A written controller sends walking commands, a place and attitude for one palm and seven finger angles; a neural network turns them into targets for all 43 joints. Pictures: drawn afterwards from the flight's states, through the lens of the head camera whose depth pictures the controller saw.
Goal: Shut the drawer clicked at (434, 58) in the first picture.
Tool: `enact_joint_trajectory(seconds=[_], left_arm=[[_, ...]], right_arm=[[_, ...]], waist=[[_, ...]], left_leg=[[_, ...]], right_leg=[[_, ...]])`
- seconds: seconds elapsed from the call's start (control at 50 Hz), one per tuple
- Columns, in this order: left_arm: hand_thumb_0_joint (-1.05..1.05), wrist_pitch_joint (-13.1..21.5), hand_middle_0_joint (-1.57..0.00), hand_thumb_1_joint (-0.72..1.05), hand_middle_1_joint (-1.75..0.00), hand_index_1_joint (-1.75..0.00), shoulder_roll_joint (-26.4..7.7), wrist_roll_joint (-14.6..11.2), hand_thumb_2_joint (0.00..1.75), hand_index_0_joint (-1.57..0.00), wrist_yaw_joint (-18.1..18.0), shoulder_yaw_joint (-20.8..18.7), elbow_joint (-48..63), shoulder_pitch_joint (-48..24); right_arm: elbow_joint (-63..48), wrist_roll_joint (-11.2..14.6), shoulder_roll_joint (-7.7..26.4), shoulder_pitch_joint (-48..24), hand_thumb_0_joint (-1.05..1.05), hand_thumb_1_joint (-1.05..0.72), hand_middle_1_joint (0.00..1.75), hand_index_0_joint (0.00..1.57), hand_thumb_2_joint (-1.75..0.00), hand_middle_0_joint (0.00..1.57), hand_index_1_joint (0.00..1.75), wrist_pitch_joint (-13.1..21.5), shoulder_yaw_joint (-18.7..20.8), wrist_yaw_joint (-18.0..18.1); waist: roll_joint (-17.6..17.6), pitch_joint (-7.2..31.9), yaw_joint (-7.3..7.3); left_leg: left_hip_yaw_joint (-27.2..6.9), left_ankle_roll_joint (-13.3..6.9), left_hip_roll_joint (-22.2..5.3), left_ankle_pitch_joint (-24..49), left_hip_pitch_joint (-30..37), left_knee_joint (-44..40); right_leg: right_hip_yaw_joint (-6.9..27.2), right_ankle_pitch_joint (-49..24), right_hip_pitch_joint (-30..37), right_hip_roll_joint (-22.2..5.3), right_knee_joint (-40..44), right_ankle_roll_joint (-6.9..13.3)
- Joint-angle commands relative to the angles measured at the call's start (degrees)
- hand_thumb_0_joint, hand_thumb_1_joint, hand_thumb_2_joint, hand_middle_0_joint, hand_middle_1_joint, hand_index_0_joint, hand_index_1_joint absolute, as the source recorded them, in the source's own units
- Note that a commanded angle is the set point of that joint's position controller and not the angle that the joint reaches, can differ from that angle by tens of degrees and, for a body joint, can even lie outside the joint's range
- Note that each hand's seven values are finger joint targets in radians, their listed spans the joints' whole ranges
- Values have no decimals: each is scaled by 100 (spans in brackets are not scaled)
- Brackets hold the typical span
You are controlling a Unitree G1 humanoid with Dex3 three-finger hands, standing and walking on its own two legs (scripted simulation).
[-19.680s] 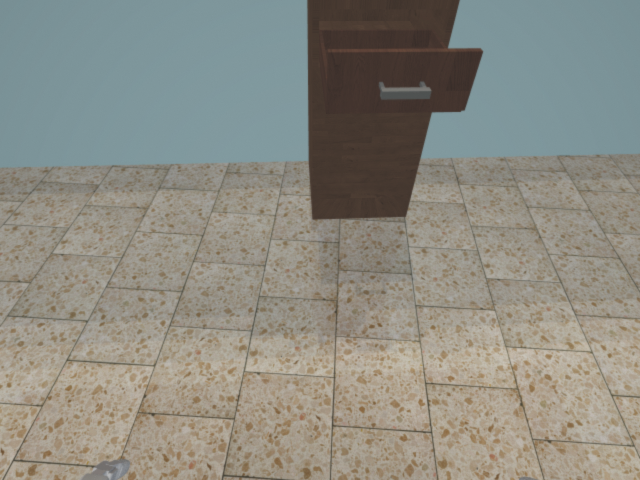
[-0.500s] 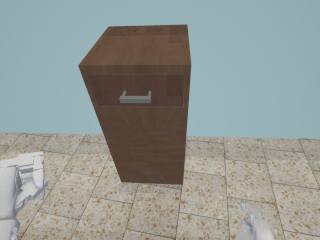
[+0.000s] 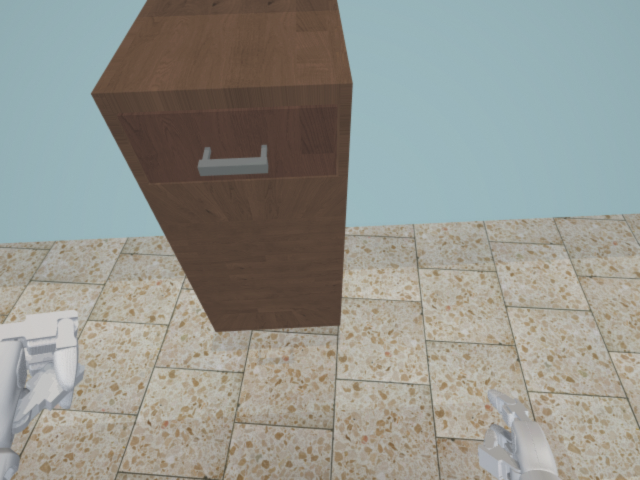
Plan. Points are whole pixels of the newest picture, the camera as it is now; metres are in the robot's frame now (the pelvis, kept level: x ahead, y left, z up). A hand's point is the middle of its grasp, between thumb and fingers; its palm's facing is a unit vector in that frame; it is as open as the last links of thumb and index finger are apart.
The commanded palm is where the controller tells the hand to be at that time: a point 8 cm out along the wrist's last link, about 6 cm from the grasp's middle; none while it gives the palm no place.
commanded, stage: step back with the hand held close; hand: left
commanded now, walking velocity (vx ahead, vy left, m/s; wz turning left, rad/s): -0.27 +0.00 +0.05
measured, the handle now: (234, 158) +0.64 +0.20 +0.01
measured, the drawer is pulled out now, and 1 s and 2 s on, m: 0.00 0.00 0.00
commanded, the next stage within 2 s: stop stepping back and stand still in 0.88 s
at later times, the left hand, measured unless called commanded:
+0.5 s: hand out of the picture +0.10 +0.25 +0.15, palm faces +0.37 -0.83 -0.42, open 3.3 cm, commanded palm +0.04 +0.30 +0.17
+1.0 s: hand out of the picture +0.00 +0.22 +0.17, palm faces +0.23 -0.79 -0.56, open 3.2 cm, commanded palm -0.06 +0.27 +0.17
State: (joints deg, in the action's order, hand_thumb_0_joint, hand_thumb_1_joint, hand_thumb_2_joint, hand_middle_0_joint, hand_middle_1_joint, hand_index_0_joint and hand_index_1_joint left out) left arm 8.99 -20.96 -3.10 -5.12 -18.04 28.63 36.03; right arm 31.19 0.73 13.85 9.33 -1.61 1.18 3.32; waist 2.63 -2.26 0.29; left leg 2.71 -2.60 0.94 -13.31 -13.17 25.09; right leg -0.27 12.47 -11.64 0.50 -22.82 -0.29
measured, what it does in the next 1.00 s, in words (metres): walks backwards: right foot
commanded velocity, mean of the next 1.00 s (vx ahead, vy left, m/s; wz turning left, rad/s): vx -0.31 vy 0.00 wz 0.02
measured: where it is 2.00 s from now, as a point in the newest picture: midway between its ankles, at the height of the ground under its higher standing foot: outside the picture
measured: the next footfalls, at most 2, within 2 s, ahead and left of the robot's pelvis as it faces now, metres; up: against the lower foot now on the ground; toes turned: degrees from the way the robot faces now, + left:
right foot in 0.78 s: -0.24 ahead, -0.11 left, +0.00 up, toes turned +2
left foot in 1.18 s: -0.08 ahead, +0.10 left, +0.00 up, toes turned +0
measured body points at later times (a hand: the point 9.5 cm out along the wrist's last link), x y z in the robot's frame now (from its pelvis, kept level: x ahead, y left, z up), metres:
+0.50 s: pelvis -0.08 +0.01 -0.01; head -0.07 +0.03 +0.43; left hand +0.07 +0.29 +0.17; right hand +0.09 -0.22 -0.09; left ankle +0.00 +0.09 -0.74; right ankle -0.01 -0.12 -0.74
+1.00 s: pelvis -0.19 -0.01 -0.02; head -0.17 +0.01 +0.43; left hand -0.02 +0.26 +0.20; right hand -0.01 -0.24 -0.09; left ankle +0.00 +0.09 -0.74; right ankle -0.28 -0.11 -0.74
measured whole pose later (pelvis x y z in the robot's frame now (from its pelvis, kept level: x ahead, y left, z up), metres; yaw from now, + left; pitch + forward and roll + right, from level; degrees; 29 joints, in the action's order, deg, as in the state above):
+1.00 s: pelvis -0.19 -0.01 -0.02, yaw -1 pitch +0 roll -4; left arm 18.5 -30.3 -4.1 -4.4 -26.1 38.9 39.9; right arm 32.3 1.3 11.3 9.3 2.5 -1.2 2.6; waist 1.7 -2.1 0.7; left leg 0.7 -1.8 -3.9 3.8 -29.1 25.2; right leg 0.4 23.1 -4.2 7.6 -27.4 1.8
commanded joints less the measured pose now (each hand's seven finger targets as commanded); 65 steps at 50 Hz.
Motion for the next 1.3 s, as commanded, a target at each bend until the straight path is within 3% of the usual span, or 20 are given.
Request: enact_joint_trajectory(seconds=[0.0, 0.14, 0.26, 0.38, 0.44, 0.5, 0.52, 0.58, 0.68, 0.76, 0.8, 0.84, 0.9, 0.96, 1.04, 1.1, 1.16, 1.2, 1.24, 1.28], left_arm=[[0, 431, -140, 90, -160, -160, -1283, -71, 90, -140, -256, -1178, 1857, 123], [0, 469, -140, 90, -160, -160, -937, -6, 90, -140, -267, -976, 1531, 228], [0, 573, -140, 90, -160, -160, -847, 93, 90, -140, -280, -965, 1335, -11], [0, 746, -140, 90, -160, -160, -938, 125, 90, -140, -386, -859, 1703, -322], [0, 819, -140, 90, -160, -160, -999, 122, 90, -140, -469, -889, 1895, -316], [0, 898, -140, 90, -160, -160, -1057, 277, 90, -140, -471, -1151, 1905, -258], [0, 920, -140, 90, -160, -160, -1080, 310, 90, -140, -443, -1209, 1910, -226], [0, 972, -140, 90, -160, -160, -1030, 259, 90, -140, -410, -1277, 1720, 40], [0, 1005, -140, 90, -160, -160, -868, 3, 90, -140, -307, -921, 1715, 288], [0, 1189, -140, 90, -160, -160, -1232, -21, 90, -140, -222, -1028, 2047, -101], [0, 1269, -140, 90, -160, -160, -1597, -41, 90, -140, -234, -1426, 2225, -61], [0, 1251, -140, 90, -160, -160, -1553, -179, 90, -140, -205, -1472, 2323, -24], [0, 1157, -140, 90, -160, -160, -1717, -240, 90, -140, -143, -1942, 1783, 954], [0, 1107, -140, 90, -160, -160, -1512, -285, 90, -140, -67, -1601, 1488, 516], [0, 814, -140, 90, -160, -160, -1259, -196, 90, -140, -239, -1041, 1007, -92], [0, 686, -140, 90, -160, -160, -1089, 26, 90, -140, -282, -621, 937, -1254], [0, 646, -140, 90, -160, -160, -899, 144, 90, -140, -284, -367, 637, -2026], [0, 830, -140, 90, -160, -160, -1241, 216, 90, -140, -351, -646, 1332, -2152], [0, 979, -140, 90, -160, -160, -1262, 99, 90, -140, -346, -746, 2266, -1687], [0, 1007, -140, 90, -160, -160, -1276, 92, 90, -140, -375, -993, 2691, -930]], right_arm=[[-1077, -10, 579, -521, 0, -90, 30, 20, -90, 20, 30, 284, 211, 138], [-998, -37, 613, -365, 0, -90, 30, 20, -90, 20, 30, 422, 243, 140], [-995, -17, 640, -350, 0, -90, 30, 20, -90, 20, 30, 556, 240, 145], [-873, -91, 600, -169, 0, -90, 30, 20, -90, 20, 30, 652, 230, 124], [-828, -109, 616, -181, 0, -90, 30, 20, -90, 20, 30, 706, 179, 160], [-886, -120, 706, -399, 0, -90, 30, 20, -90, 20, 30, 833, 184, 228], [-872, -141, 624, -331, 0, -90, 30, 20, -90, 20, 30, 873, 203, 222], [-823, -162, 595, -243, 0, -90, 30, 20, -90, 20, 30, 986, 283, 152], [-390, -230, 561, -134, 0, -90, 30, 20, -90, 20, 30, 1138, 226, 18], [-178, -229, 537, -85, 0, -90, 30, 20, -90, 20, 30, 1032, 202, -49], [-307, -202, 498, -212, 0, -90, 30, 20, -90, 20, 30, 946, 211, -54], [-587, 1, 427, -286, 0, -90, 30, 20, -90, 20, 30, 850, 199, -49], [-920, 103, 503, -614, 0, -90, 30, 20, -90, 20, 30, 753, 145, 10], [-865, 55, 497, -715, 0, -90, 30, 20, -90, 20, 30, 704, 85, 62], [-491, -45, 556, -335, 0, -90, 30, 20, -90, 20, 30, 674, 217, 150], [-422, -88, 578, -360, 0, -90, 30, 20, -90, 20, 30, 740, 144, 232], [-358, -63, 632, -379, 0, -90, 30, 20, -90, 20, 30, 956, 30, 322], [-449, -56, 721, -292, 0, -90, 30, 20, -90, 20, 30, 1240, 85, 336], [-444, -172, 474, -73, 0, -90, 30, 20, -90, 20, 30, 1404, 45, 219], [-517, -191, 443, -70, 0, -90, 30, 20, -90, 20, 30, 1494, 104, 72]], waist=[[211, 1554, -145], [385, 1030, -77], [-103, 550, -21], [-665, 438, 94], [-80, 504, 121], [1383, 587, -26], [1248, 691, -55], [669, 693, -60], [737, 866, -25], [309, 1750, -119], [112, 2281, -172], [-846, 2488, -81], [-453, 2081, -120], [-18, 836, 31], [-590, -418, 166], [-977, -1151, 213], [78, -1640, 177], [893, -864, -7], [1542, 454, 26], [985, 1296, -94]], left_leg=[[-502, -17, -510, 2594, 187, -116], [-748, -112, -745, 1542, -728, -491], [-888, -286, -720, -1289, -2232, -667], [-614, -22, -204, -1292, -873, 629], [-913, -41, -372, -1269, -752, 57], [-2236, -490, -1461, -2863, -3069, -1926], [-2283, -586, -1662, -2900, -3153, -2010], [-2016, -695, -1634, -2078, -2562, -1539], [-1748, -353, -1329, -451, -438, -1368], [-878, -100, -1037, 3645, 1601, 59], [-497, -87, -845, 4052, 1849, 355], [-94, -47, -570, 3792, 1894, 637], [-198, -27, -515, 2511, 1530, 668], [-380, 23, -570, 953, 967, 466], [-550, 405, -127, -286, 1061, 2467], [-719, 280, -374, -421, 84, 2844], [-777, 134, -445, -184, -351, 73], [-1843, -165, -1018, 286, 9, -759], [-2998, 122, -1486, -418, 526, -1667], [-2679, 37, -1567, -1514, 701, -1826]], right_leg=[[168, -2646, 838, -257, -404, -42], [130, -1449, 747, -80, -787, -61], [488, -710, 1013, -166, -799, -27], [1111, 1495, -1033, -762, 671, 309], [610, 1380, -1097, -468, 332, 179], [48, 228, 1140, 422, -2181, -133], [129, 387, 1230, 446, -2747, -132], [261, 893, 770, 452, -2567, -83], [61, 1391, -215, 388, -539, 48], [221, -894, -476, 117, 646, -112], [183, -2220, -171, 14, 322, -287], [88, -3816, -130, -162, 44, -700], [87, -3007, -613, -358, -56, -593], [245, -883, -1554, -376, 374, -463], [1212, 3412, -3712, -1215, 1807, 514], [1175, 2797, -3451, -1390, 1595, 758], [247, 1541, -2128, -352, 299, 297], [139, 573, -1376, 43, -625, 99], [343, 1637, -894, 250, -1953, 110], [475, 1673, -545, 167, -2352, 96]])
